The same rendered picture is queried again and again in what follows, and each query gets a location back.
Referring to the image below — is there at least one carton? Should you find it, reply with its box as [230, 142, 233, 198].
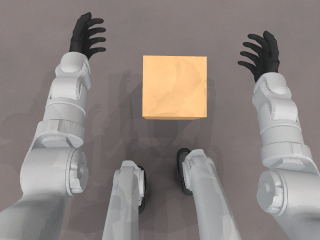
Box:
[142, 55, 207, 120]

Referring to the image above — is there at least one robot foot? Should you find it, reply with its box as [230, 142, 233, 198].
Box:
[137, 165, 146, 215]
[176, 148, 193, 196]

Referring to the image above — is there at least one left robot forearm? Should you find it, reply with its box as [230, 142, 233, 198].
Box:
[20, 51, 92, 192]

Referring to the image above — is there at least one left robot hand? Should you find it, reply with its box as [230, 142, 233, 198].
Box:
[69, 12, 106, 61]

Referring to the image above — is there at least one right robot forearm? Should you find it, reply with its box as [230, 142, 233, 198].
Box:
[252, 72, 320, 177]

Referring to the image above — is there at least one robot left foot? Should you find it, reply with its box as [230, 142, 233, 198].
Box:
[137, 165, 146, 215]

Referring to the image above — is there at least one right robot hand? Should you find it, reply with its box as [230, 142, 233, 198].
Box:
[237, 30, 280, 83]

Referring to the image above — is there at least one robot right foot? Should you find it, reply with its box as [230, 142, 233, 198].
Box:
[176, 148, 193, 196]

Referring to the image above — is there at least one robot right upper arm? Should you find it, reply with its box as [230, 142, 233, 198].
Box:
[256, 168, 320, 240]

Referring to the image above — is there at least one robot left upper arm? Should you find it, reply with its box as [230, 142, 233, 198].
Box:
[0, 147, 89, 240]

